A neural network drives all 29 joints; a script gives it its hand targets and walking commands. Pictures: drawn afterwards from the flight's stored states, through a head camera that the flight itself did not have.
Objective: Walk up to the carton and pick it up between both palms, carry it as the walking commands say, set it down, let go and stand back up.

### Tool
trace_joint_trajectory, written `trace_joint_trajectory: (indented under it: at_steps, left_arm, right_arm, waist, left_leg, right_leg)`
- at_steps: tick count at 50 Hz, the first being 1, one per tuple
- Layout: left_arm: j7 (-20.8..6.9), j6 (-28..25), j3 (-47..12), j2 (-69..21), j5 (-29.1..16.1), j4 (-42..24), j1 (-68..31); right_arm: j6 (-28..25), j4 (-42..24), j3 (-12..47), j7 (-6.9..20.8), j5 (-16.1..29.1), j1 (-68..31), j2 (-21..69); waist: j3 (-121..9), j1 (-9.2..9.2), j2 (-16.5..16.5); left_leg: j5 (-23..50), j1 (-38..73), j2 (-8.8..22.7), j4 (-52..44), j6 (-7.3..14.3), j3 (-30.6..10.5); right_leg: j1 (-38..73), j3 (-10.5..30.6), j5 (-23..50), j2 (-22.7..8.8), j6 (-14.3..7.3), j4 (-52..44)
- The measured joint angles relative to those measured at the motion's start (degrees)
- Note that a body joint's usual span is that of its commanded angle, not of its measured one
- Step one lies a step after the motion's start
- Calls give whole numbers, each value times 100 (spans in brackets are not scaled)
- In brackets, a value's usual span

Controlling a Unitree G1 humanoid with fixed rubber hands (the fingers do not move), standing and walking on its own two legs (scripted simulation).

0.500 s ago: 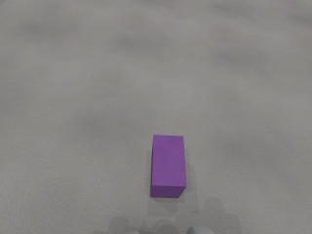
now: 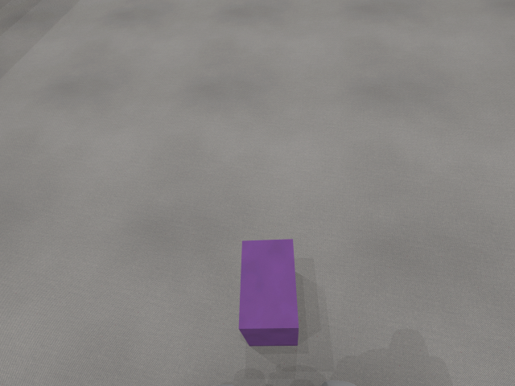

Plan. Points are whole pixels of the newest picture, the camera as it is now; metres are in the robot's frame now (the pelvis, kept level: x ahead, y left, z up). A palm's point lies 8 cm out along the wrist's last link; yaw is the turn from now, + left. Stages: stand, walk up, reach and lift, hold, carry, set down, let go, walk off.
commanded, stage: walk up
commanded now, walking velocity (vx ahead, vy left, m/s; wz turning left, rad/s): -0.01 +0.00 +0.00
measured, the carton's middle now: (270, 294) +0.44 +0.05 -0.63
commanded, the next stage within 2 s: stand in 0.16 s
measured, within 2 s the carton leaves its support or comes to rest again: neither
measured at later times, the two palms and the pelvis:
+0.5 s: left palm out of the picture +0.03 +0.24 -0.14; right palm out of the picture +0.05 -0.23 -0.13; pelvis -0.03 +0.01 +0.00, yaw +0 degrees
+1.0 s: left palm out of the picture +0.01 +0.24 -0.13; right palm out of the picture +0.03 -0.24 -0.14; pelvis -0.04 +0.00 +0.00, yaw +0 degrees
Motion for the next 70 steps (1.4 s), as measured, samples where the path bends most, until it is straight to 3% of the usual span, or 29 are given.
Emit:
trace_joint_trajectory:
  at_steps: [5, 12, 17, 21, 26, 40, 62, 66, 70]
  left_arm:
    - [63, -45, -92, -223, -1, 2, 3]
    - [176, -61, -92, -265, -1, 2, 4]
    - [180, -61, -85, -265, 0, 1, 5]
    - [182, -46, -18, -198, -1, 2, -50]
    - [181, 44, 79, -13, 0, 3, -39]
    - [180, 114, 105, 65, 0, 2, 23]
    - [180, 114, 105, 63, 0, 2, 22]
    - [12, 975, 129, 72, -1, -716, -256]
    - [-87, 1227, 227, 84, 0, -1094, -798]
  right_arm:
    - [61, 0, 0, 0, 0, -421, -1]
    - [78, 2, 0, -29, 0, -653, -1]
    - [96, 0, 1, -31, 0, -651, -2]
    - [96, 2, 0, -33, 0, -595, 11]
    - [96, 2, 0, -33, 0, -500, 12]
    - [96, 2, 0, -33, 0, -497, 12]
    - [96, 2, 0, -33, 0, -407, 12]
    - [812, -696, 3, 21, 0, -557, 12]
    - [1144, -1174, 2, 128, 0, -866, 12]
  waist:
    - [-5, -4, 30]
    - [-5, -5, 30]
    - [-11, -9, 47]
    - [-11, -4, -70]
    - [-88, -5, -169]
    - [-92, -4, 8]
    - [-92, -4, -132]
    - [-7, -5, -132]
    - [2, -5, -125]
  left_leg:
    - [-47, -247, -237, 22, 0, -8]
    - [-25, -240, -256, 22, 0, -10]
    - [764, 36, -185, -523, 1, -18]
    - [925, 235, -221, -897, 315, -6]
    - [984, 235, -265, -897, 411, 4]
    - [1055, 244, -220, -898, 310, 11]
    - [1056, 240, -218, -898, 302, 11]
    - [839, 127, -206, -647, 308, 11]
    - [822, 126, -195, -513, 335, 8]
  right_leg:
    - [0, -3, 66, 12, -86, -222]
    - [1, -46, 92, 125, -129, -222]
    - [-3, -105, 160, 227, -127, -222]
    - [10, -123, 230, 201, -91, -223]
    - [18, -122, 238, 156, -91, -223]
    - [17, -127, 351, 188, -71, -223]
    - [17, -127, 364, 189, -71, -235]
    - [-96, -127, 152, 189, -71, 11]
    - [-99, -137, 168, 190, -71, 144]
